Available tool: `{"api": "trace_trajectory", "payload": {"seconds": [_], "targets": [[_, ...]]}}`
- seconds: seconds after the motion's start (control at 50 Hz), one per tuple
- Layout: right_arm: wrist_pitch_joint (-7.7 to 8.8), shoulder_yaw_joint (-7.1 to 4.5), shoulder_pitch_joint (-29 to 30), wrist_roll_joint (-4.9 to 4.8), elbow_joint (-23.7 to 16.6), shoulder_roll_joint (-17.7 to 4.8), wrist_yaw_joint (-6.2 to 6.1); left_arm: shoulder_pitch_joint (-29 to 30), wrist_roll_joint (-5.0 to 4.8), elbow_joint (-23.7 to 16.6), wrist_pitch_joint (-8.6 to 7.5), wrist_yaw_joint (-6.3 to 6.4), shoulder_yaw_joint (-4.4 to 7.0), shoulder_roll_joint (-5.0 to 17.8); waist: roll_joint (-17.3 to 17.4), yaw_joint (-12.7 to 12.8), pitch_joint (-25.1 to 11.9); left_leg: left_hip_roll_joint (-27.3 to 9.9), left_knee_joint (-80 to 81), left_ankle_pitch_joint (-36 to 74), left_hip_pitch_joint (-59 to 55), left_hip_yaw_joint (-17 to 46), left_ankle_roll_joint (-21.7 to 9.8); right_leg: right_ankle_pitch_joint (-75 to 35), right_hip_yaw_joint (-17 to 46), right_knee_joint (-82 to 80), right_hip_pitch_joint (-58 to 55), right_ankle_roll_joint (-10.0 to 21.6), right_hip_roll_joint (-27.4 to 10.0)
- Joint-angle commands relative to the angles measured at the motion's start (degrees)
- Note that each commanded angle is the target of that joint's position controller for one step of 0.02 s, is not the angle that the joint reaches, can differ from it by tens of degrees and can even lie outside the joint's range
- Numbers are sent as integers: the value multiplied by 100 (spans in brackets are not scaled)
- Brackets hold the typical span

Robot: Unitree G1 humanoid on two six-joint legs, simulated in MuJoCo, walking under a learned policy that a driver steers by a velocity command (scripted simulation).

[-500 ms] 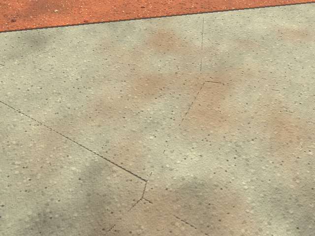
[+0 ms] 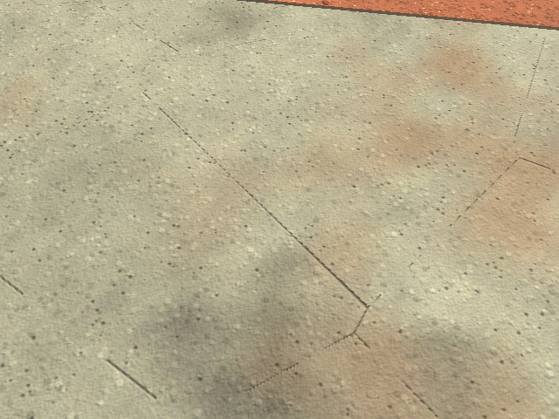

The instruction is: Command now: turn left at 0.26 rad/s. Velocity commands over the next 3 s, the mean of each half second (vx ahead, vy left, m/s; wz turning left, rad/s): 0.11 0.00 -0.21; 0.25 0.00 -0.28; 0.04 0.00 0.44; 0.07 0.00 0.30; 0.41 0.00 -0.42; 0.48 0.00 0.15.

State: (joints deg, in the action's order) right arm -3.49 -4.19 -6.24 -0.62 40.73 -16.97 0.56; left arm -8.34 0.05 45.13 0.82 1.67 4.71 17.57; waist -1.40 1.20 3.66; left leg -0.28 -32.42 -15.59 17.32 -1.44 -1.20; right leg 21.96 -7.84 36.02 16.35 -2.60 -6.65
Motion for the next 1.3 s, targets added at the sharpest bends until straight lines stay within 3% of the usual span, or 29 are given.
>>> {"api": "trace_trajectory", "payload": {"seconds": [0.02,0.04,0.08,0.12,0.24,0.3,0.34,0.5,0.56,0.58,0.6,0.62,0.64,0.66,0.7,0.76,0.8,0.84,0.9,0.96,0.98,1.0,1.02,1.04,1.06,1.1,1.16,1.22,1.3], "targets": [[187,-215,-675,309,-305,-1058,-71,311,75,-442,-81,-13,81,543,1117,-540,-1379,-2306,1209,3593,-1540,2600,-1933,1810,863,2498,1563,-178,264],[299,-120,-369,310,-237,-821,-56,270,-74,-359,-25,-3,111,608,962,-338,-1095,-1946,1293,2987,-1218,1990,-1708,1444,986,2645,1491,-119,182],[418,6,146,193,-120,-409,-76,-53,-33,-13,70,64,125,551,848,-110,-807,-1436,1416,2045,-927,1358,-1143,656,1123,2324,1287,-119,100],[473,87,260,243,39,-247,-129,-326,-48,193,104,74,129,513,893,41,-727,-1234,1509,2245,-568,884,-1052,106,1185,2204,733,-193,240],[365,-80,103,149,277,-729,-304,52,-128,7,112,73,87,552,782,-278,-457,-1600,1584,1502,-1120,1010,-1290,354,1004,1376,931,-265,257],[358,-173,-218,59,370,-846,-324,188,-158,-124,119,35,76,521,779,-456,-291,-1909,2183,-847,-1398,1488,-1369,454,912,1523,1518,-132,138],[431,-196,-270,33,390,-810,-321,268,-160,-179,63,-16,80,484,709,-446,-153,-2005,2422,-1403,-1571,1582,-1311,460,930,1488,1786,13,54],[606,-344,-133,-84,340,-1029,-94,105,-216,-91,-87,-342,21,283,650,-143,-271,-1730,2374,-915,-1176,246,-954,-94,322,33,437,513,191],[595,-282,22,-137,349,-834,-26,-871,-192,315,-37,-319,134,473,381,343,-443,-1341,1143,-1002,-116,-536,-564,-479,-35,-756,-1288,752,639],[629,-155,173,-25,283,-458,9,-1623,-237,511,-39,-249,305,867,-348,647,-639,-912,-591,-591,719,-1064,-234,-98,850,-1144,-2265,1120,250],[712,-27,603,122,-215,-109,8,-1995,-179,411,-149,-222,474,1751,-1725,671,-615,45,-2847,-1843,2845,-967,256,770,4197,-2082,-3020,2162,-1254],[870,-93,770,-52,-280,-458,35,-1708,-105,241,-333,-291,349,1441,-868,651,-614,23,-3596,-1955,3592,262,192,1589,5116,-2681,-2924,2579,-1602],[981,-134,667,-209,-266,-703,108,-1310,-112,130,-455,-291,241,1113,-789,409,-213,-280,-3562,-1351,3828,434,60,1387,4577,-2752,-2728,2377,-1486],[1041,-173,450,-152,-122,-861,114,-1004,-128,23,-510,-276,159,849,-593,208,13,-426,-3347,-810,3629,395,36,261,3871,-2602,-2481,2104,-1201],[1045,-227,337,123,13,-953,62,-571,-92,-162,-467,-182,84,727,-416,-62,6,-523,-2636,-157,2887,357,189,-2301,2785,-2389,-1897,1726,-780],[922,-110,337,131,53,-514,74,-518,-37,-265,-387,-7,113,852,-306,-134,-247,-209,-1628,743,1947,8,422,-4336,1710,-2194,-1312,1452,-317],[888,19,546,100,20,-206,118,-618,-36,-225,-344,64,89,782,-429,-3,-305,-39,-610,1549,1282,-165,397,-4471,1162,-2144,-969,1230,-22],[888,59,782,54,-32,-173,202,-951,-6,-80,-334,85,53,709,-499,206,-368,23,-84,2236,938,-206,308,-4266,1133,-2192,-1013,1170,-117],[893,8,692,25,12,-403,274,-851,22,19,-361,51,32,699,-529,123,-327,-32,216,2135,795,-34,28,-4099,1176,-1992,-1281,1135,-362],[909,-158,-273,92,312,-787,275,-510,0,-1,-297,87,56,758,-413,-410,-670,264,478,1855,9,-144,-272,-5122,1004,-701,-1590,923,-245],[914,-236,-586,110,353,-1005,238,-624,51,-43,-262,105,41,733,-59,-531,-948,103,622,2968,-678,123,-427,-4707,812,309,-1345,668,92],[892,-299,-840,163,250,-1400,200,-969,223,-215,-273,108,-20,582,976,-339,-1588,-970,235,5009,-2086,1598,-1035,-2233,633,2162,-112,315,653],[851,-195,-743,222,196,-1270,204,-1529,157,-209,-287,43,-137,207,1808,-17,-2337,-2074,757,5023,-3033,3701,-2168,1759,1118,3742,1183,25,1398],[791,-165,-500,42,87,-1015,209,-1344,18,-139,-264,-21,-52,687,1086,-176,-2259,-1909,1163,3066,-2597,3714,-2090,1538,1625,4177,1370,45,1070],[731,-142,-194,-35,4,-881,173,-796,-87,-279,-215,-25,2,804,718,-237,-1481,-1644,1366,1770,-1924,3188,-1846,1157,1474,4224,1764,68,898],[599,-82,111,-9,-75,-735,65,-379,-8,-395,-109,67,36,766,153,-126,-761,-1283,1767,472,-528,2642,-1456,584,1422,3511,1609,83,566],[473,-138,176,123,-133,-813,-61,-521,58,-431,-73,128,-50,417,798,7,-681,-762,1889,511,258,2088,-1283,395,1196,2058,915,-9,634],[403,-240,78,50,-198,-1001,-152,-491,57,-446,-118,146,-79,391,834,-84,-1046,-737,1743,560,187,2131,-1283,-20,1207,1251,586,-129,703],[268,-261,69,-3,-275,-1003,-197,-356,10,-532,-170,88,-52,453,896,-162,-1045,-700,1608,64,172,2498,-1091,-377,1226,483,375,-144,807]]}}
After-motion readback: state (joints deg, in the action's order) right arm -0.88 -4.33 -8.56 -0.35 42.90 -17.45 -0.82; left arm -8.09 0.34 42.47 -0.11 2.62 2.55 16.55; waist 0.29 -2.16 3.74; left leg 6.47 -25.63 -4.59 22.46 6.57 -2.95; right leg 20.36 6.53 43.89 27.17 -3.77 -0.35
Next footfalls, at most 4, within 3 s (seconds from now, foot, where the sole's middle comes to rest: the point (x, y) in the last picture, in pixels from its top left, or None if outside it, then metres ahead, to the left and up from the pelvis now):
0.58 right None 0.05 -0.15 -0.77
0.98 left None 0.38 -0.07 -0.77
1.38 right None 0.31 -0.29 -0.77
1.80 left None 0.28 -0.03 -0.77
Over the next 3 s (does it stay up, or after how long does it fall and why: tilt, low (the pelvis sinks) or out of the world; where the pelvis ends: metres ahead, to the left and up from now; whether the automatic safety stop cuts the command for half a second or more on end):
stays up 0.79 -0.24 0.00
